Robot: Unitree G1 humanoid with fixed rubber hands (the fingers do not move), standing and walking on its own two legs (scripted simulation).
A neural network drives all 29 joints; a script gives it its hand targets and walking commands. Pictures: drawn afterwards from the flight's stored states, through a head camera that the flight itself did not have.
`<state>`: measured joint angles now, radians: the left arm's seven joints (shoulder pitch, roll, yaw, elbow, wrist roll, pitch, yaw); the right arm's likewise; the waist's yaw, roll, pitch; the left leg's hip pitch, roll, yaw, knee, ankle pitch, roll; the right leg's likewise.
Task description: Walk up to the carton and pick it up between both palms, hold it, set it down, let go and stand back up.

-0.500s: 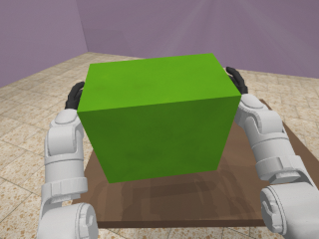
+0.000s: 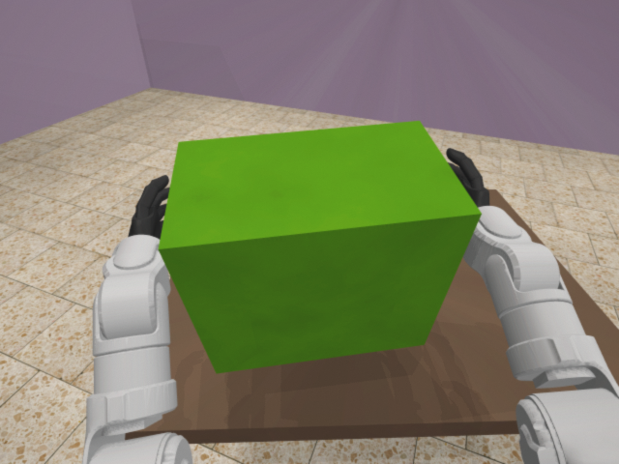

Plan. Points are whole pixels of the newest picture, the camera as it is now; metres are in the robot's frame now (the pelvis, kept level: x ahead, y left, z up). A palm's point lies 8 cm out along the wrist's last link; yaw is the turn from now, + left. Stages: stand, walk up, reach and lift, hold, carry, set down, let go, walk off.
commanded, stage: set down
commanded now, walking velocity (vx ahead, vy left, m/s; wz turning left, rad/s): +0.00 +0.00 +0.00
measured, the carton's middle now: (313, 253) +0.36 +0.00 +0.16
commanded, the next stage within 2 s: none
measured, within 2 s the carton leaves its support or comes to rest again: neither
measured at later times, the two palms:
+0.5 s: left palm (138, 257) +0.34 +0.22 +0.17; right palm (435, 215) +0.39 -0.17 +0.19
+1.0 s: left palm (155, 276) +0.34 +0.20 +0.15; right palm (438, 223) +0.40 -0.18 +0.17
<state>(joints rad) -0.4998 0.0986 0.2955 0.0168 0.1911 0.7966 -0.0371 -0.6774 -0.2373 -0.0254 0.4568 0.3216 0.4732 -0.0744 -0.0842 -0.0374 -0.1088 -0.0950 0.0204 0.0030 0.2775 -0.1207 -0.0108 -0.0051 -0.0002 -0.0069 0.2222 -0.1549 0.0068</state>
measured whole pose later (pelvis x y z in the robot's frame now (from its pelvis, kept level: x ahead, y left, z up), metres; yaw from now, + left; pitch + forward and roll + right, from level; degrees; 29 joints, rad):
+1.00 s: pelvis +0.01 -0.02 +0.00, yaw +2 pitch -3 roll +0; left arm -0.41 0.03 0.30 0.12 0.22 0.51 0.00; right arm -0.64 -0.21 -0.06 0.67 0.19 0.06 0.04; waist 0.00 -0.03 -0.04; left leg -0.07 0.04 -0.01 0.22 -0.10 -0.04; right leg 0.00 0.01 -0.06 0.22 -0.18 -0.03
